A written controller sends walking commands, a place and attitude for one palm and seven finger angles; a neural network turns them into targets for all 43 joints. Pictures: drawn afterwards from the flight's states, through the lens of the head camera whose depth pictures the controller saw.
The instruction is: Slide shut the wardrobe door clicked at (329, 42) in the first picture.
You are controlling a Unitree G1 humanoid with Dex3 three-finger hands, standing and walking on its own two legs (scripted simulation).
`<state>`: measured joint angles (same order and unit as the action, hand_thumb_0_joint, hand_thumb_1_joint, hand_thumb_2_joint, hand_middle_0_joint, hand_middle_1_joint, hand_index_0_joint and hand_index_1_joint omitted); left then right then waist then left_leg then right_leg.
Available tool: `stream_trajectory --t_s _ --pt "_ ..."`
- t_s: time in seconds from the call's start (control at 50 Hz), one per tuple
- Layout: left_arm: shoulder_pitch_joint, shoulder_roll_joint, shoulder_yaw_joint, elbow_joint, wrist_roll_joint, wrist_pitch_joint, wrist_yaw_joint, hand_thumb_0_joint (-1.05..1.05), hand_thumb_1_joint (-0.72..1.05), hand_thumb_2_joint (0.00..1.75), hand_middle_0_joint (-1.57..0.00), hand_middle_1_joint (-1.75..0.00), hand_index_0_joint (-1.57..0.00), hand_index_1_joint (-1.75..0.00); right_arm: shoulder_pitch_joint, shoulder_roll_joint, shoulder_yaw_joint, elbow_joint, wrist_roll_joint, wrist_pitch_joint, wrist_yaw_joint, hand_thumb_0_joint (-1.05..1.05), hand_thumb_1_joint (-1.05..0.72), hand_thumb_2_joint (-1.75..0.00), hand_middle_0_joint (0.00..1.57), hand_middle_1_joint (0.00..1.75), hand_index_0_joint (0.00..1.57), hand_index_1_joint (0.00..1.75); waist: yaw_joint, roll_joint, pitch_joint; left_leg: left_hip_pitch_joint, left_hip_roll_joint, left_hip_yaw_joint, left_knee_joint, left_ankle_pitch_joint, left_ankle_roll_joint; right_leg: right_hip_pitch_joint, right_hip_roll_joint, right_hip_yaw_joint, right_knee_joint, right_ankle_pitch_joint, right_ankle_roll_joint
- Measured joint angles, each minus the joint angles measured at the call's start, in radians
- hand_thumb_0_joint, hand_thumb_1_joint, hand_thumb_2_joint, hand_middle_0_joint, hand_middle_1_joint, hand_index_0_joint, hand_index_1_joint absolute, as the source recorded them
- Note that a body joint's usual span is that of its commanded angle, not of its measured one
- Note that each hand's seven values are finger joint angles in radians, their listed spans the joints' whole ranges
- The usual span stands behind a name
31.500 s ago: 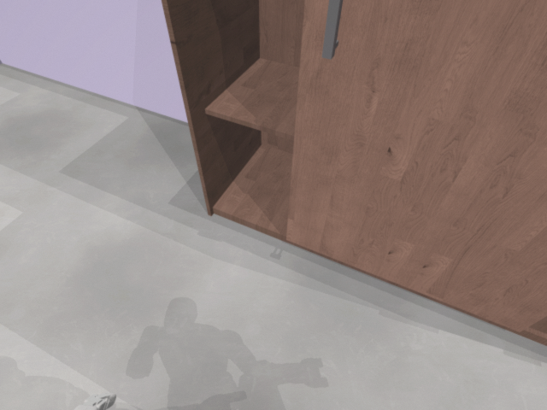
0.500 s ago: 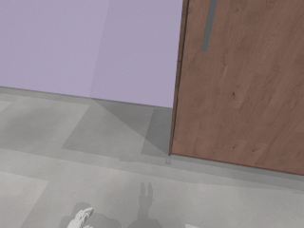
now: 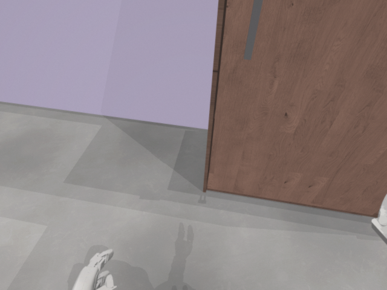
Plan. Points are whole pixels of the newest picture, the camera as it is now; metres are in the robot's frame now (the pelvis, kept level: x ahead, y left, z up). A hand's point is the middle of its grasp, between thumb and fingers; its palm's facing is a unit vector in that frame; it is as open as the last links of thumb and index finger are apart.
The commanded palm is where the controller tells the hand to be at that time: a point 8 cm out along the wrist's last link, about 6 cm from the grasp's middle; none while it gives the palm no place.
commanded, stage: let the arm hang, fingers relaxed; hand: right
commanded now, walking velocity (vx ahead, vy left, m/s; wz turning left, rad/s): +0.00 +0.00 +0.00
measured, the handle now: (255, 11) +0.77 -0.14 +0.26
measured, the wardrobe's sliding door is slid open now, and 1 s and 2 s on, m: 0.00 0.00 0.00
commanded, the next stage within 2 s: look to check the result in 1.06 s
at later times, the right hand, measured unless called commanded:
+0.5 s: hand out of the picture -0.01 -0.24 -0.16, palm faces -0.02 +0.97 -0.25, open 7.2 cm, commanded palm none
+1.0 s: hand out of the picture +0.12 -0.27 -0.14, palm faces -0.05 +0.94 -0.32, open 7.4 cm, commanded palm none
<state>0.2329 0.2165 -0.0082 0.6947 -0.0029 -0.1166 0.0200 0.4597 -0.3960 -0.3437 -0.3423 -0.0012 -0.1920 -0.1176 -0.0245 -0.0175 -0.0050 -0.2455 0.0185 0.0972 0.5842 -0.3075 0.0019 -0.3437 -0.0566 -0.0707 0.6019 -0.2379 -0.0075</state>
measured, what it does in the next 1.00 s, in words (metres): stands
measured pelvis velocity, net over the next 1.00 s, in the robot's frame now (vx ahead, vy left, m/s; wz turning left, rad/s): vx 0.01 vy -0.03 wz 0.02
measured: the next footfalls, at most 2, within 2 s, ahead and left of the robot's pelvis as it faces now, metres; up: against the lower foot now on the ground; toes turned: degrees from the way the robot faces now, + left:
none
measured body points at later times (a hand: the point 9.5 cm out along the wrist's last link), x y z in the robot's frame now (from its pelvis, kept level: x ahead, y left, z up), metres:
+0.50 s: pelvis +0.00 -0.02 +0.01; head +0.03 -0.04 +0.46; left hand +0.01 +0.25 -0.13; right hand -0.01 -0.29 -0.15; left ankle +0.00 +0.12 -0.73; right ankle +0.05 -0.11 -0.73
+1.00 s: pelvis +0.01 -0.03 +0.02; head +0.02 -0.03 +0.47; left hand +0.10 +0.27 -0.11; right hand +0.12 -0.32 -0.11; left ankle +0.00 +0.12 -0.73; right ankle +0.05 -0.11 -0.73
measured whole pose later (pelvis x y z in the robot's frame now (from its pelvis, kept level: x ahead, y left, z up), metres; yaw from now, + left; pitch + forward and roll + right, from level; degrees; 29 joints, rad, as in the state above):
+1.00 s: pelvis +0.01 -0.03 +0.02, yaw +1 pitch -1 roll +0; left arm 0.08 0.34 0.01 1.12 0.01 -0.01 -0.01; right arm 0.08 -0.33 0.00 1.12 -0.01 -0.03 0.01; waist 0.01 0.00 0.02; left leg -0.10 0.07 0.06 0.32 -0.20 -0.04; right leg -0.17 0.01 -0.11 0.32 -0.12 -0.05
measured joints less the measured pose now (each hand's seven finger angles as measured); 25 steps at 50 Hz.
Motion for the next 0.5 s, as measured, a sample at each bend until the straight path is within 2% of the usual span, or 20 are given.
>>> stream_trajectory --t_s 0.04,0.1,0.16,0.22,0.26,0.28,0.38,0.5 --pt "-0.032 0.045 0.004 0.051 0.007 0.036 -0.023 0.01 0.9 0.9 -0.2 -0.3 -0.2 -0.3 -0.104 0.007 0.096 0.248 -0.01 0.079 0.052 0.01 -0.9 -0.9 0.21 0.3 0.2 0.3 -0.002 -0.026 -0.017 -0.035 0.018 -0.006 0.045 -0.022 -0.009 -0.032 0.017 -0.002 0.031 -0.012 -0.013" --pt "-0.091 0.088 0.004 0.104 0.017 0.09 -0.033 0.01 0.9 0.9 -0.2 -0.3 -0.2 -0.3 -0.218 0.047 0.219 0.647 -0.017 0.186 0.097 0.01 -0.9 -0.9 0.2 0.3 0.2 0.3 0.02 -0.053 -0.009 -0.056 0.034 -0.015 0.075 -0.04 -0.017 -0.048 0.03 -0.009 0.051 -0.017 -0.025" --pt "-0.114 0.092 0.008 0.137 0.021 0.118 -0.035 0.01 0.9 0.9 -0.2 -0.3 -0.2 -0.3 -0.253 0.099 0.312 0.941 -0.022 0.231 0.121 0.01 -0.91 -0.9 0.2 0.3 0.19 0.3 0.049 -0.033 0.016 -0.047 0.04 -0.021 0.06 -0.027 -0.016 -0.029 0.038 -0.016 0.019 0.003 -0.024" --pt "-0.101 0.081 0.008 0.176 0.026 0.137 -0.035 0.01 0.9 0.9 -0.2 -0.3 -0.2 -0.3 -0.248 0.157 0.366 1.133 -0.019 0.243 0.128 0.02 -0.91 -0.9 0.2 0.3 0.2 0.3 0.063 0.013 0.043 -0.028 0.04 -0.02 0.026 -0.01 -0.015 -0.007 0.041 -0.016 -0.021 0.024 -0.023" --pt "-0.08 0.071 0.006 0.215 0.027 0.145 -0.033 0.01 0.91 0.9 -0.2 -0.3 -0.2 -0.29 -0.236 0.192 0.382 1.226 -0.016 0.242 0.128 0.02 -0.91 -0.9 0.2 0.3 0.2 0.3 0.061 0.038 0.058 -0.01 0.033 -0.016 -0.012 0.009 -0.016 0.005 0.037 -0.013 -0.047 0.037 -0.022" --pt "-0.067 0.065 0.006 0.236 0.027 0.147 -0.031 0.01 0.91 0.9 -0.2 -0.3 -0.2 -0.29 -0.233 0.195 0.366 1.259 -0.012 0.237 0.115 0.01 -0.94 -0.9 0.21 0.3 0.2 0.3 0.055 0.047 0.063 -0.001 0.028 -0.012 -0.035 0.021 -0.016 0.008 0.034 -0.009 -0.06 0.043 -0.022" --pt "-0.016 0.046 0.009 0.339 0.025 0.153 -0.023 0.01 0.91 0.9 -0.2 -0.3 -0.2 -0.29 -0.212 0.157 0.35 1.382 -0.011 0.212 0.122 0.01 -0.97 -0.89 0.21 0.3 0.21 0.3 0.028 0.058 0.083 0.044 0.014 -0.001 -0.136 0.072 -0.015 0.032 0.027 0.0 -0.118 0.071 -0.022" --pt "-0.011 0.046 0.018 0.407 0.018 0.145 -0.016 0.01 0.9 0.9 -0.2 -0.3 -0.2 -0.29 -0.211 0.107 0.335 1.478 -0.009 0.202 0.12 0.01 -0.94 -0.9 0.21 0.3 0.2 0.3 0.02 0.032 0.088 0.087 0.02 -0.01 -0.194 0.097 -0.026 0.074 0.036 -0.012 -0.164 0.084 -0.032"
